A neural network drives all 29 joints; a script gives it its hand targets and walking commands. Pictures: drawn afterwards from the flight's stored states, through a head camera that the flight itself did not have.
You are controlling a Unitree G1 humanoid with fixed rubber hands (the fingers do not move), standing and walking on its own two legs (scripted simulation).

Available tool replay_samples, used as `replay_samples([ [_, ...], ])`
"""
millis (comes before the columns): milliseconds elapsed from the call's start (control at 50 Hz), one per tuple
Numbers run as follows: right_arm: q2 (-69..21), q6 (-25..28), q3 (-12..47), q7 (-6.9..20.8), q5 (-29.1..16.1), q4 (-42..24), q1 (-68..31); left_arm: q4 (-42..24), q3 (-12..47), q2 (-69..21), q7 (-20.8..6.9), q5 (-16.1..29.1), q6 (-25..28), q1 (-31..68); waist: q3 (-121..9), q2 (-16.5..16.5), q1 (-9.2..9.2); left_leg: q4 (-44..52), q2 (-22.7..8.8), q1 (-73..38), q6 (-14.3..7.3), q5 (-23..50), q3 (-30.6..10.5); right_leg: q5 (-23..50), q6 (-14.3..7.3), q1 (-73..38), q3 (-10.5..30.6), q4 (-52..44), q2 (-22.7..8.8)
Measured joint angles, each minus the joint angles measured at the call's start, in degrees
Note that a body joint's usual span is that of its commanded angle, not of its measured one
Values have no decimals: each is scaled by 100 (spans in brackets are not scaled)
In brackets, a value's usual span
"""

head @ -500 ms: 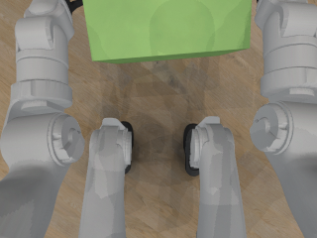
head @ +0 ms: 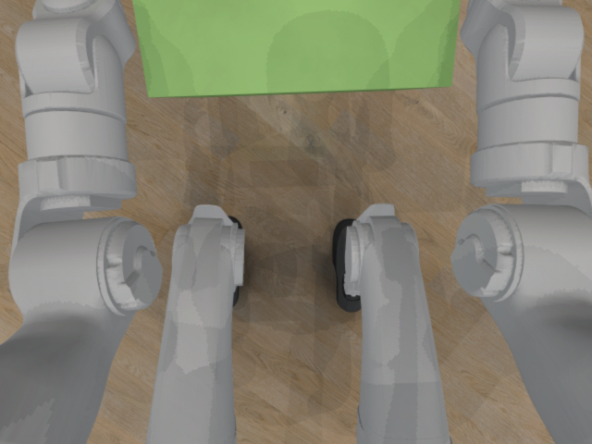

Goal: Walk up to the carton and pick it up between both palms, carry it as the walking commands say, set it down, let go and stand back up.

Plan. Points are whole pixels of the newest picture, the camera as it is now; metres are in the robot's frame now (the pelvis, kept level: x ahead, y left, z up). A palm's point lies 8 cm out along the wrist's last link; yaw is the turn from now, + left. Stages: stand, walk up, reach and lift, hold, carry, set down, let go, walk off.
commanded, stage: reach and lift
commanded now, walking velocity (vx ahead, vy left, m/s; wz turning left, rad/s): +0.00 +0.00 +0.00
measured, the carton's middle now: out of the picture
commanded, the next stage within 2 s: none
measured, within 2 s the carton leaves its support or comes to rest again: neither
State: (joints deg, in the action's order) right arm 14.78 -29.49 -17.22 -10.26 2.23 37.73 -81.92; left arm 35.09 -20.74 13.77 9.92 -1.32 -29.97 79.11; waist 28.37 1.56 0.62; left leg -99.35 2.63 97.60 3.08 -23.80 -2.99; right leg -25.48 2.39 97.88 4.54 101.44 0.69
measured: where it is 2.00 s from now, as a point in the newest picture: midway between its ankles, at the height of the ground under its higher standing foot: (287, 280)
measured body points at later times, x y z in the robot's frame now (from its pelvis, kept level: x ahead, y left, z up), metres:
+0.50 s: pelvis +0.04 +0.00 +0.07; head +0.35 +0.00 +0.38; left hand +0.57 +0.17 -0.03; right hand +0.58 -0.19 -0.02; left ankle +0.17 +0.14 -0.47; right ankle +0.16 -0.14 -0.47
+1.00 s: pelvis +0.01 +0.00 +0.12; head +0.28 +0.00 +0.47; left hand +0.54 +0.18 +0.08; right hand +0.54 -0.18 +0.08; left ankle +0.17 +0.14 -0.46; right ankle +0.16 -0.14 -0.46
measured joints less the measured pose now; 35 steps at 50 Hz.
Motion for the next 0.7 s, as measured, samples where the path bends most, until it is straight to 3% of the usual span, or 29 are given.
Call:
replay_samples([
  [100, -194, 258, -496, 79, 176, 879, -87, 661, -443, -2, -306, -369, 83, 195, -607, -151, 1, 340, 21, 114, 0, 3, -6, -7, -27, 71, 0, -381, 0],
  [160, -216, 172, -497, 176, 344, 980, 246, 975, -451, -13, -656, -595, 60, 59, -1037, -271, 0, 612, 66, 138, 0, 122, -26, 99, -51, 59, 0, -673, 1],
  [200, -217, 167, -483, 237, 346, 900, 467, 970, -213, -18, -701, -596, 62, -87, -1114, -307, 2, 701, 71, 10, -7, 253, -39, 157, 30, -86, -1, -775, -1],
  [260, -216, 177, -473, 244, 346, 744, 652, 969, -82, -99, -558, -596, 101, -125, -1215, -258, 1, 797, 47, -78, -15, 100, -39, 83, 140, -180, -1, -904, -1],
  [360, -216, 185, -411, 200, 346, 602, 671, 897, -86, -282, -112, -597, 259, -214, -1331, -54, 0, 988, 30, -155, -15, 50, -34, 38, 102, -216, -2, -1048, 0],
  [500, -247, 172, -205, 238, 346, 352, 970, 250, 296, -406, -39, -520, 282, -1041, -1023, 4, 0, 1295, 12, -667, -8, 45, -33, 25, 39, -692, -2, -1310, 0],
  [600, -252, 107, -39, 212, 213, -533, 1286, -603, 470, -414, 227, -63, 96, -1226, 258, -135, 1, 1437, 6, -1726, -8, 53, -37, 43, 43, -1754, -2, -1465, 0],
  [700, -291, 86, 9, 139, 74, -676, 1447, -662, 396, -427, 181, 10, 52, -1274, 164, -216, -3, 1518, 12, -1863, -8, 178, -39, 166, 57, -1886, 4, -1537, 0],
])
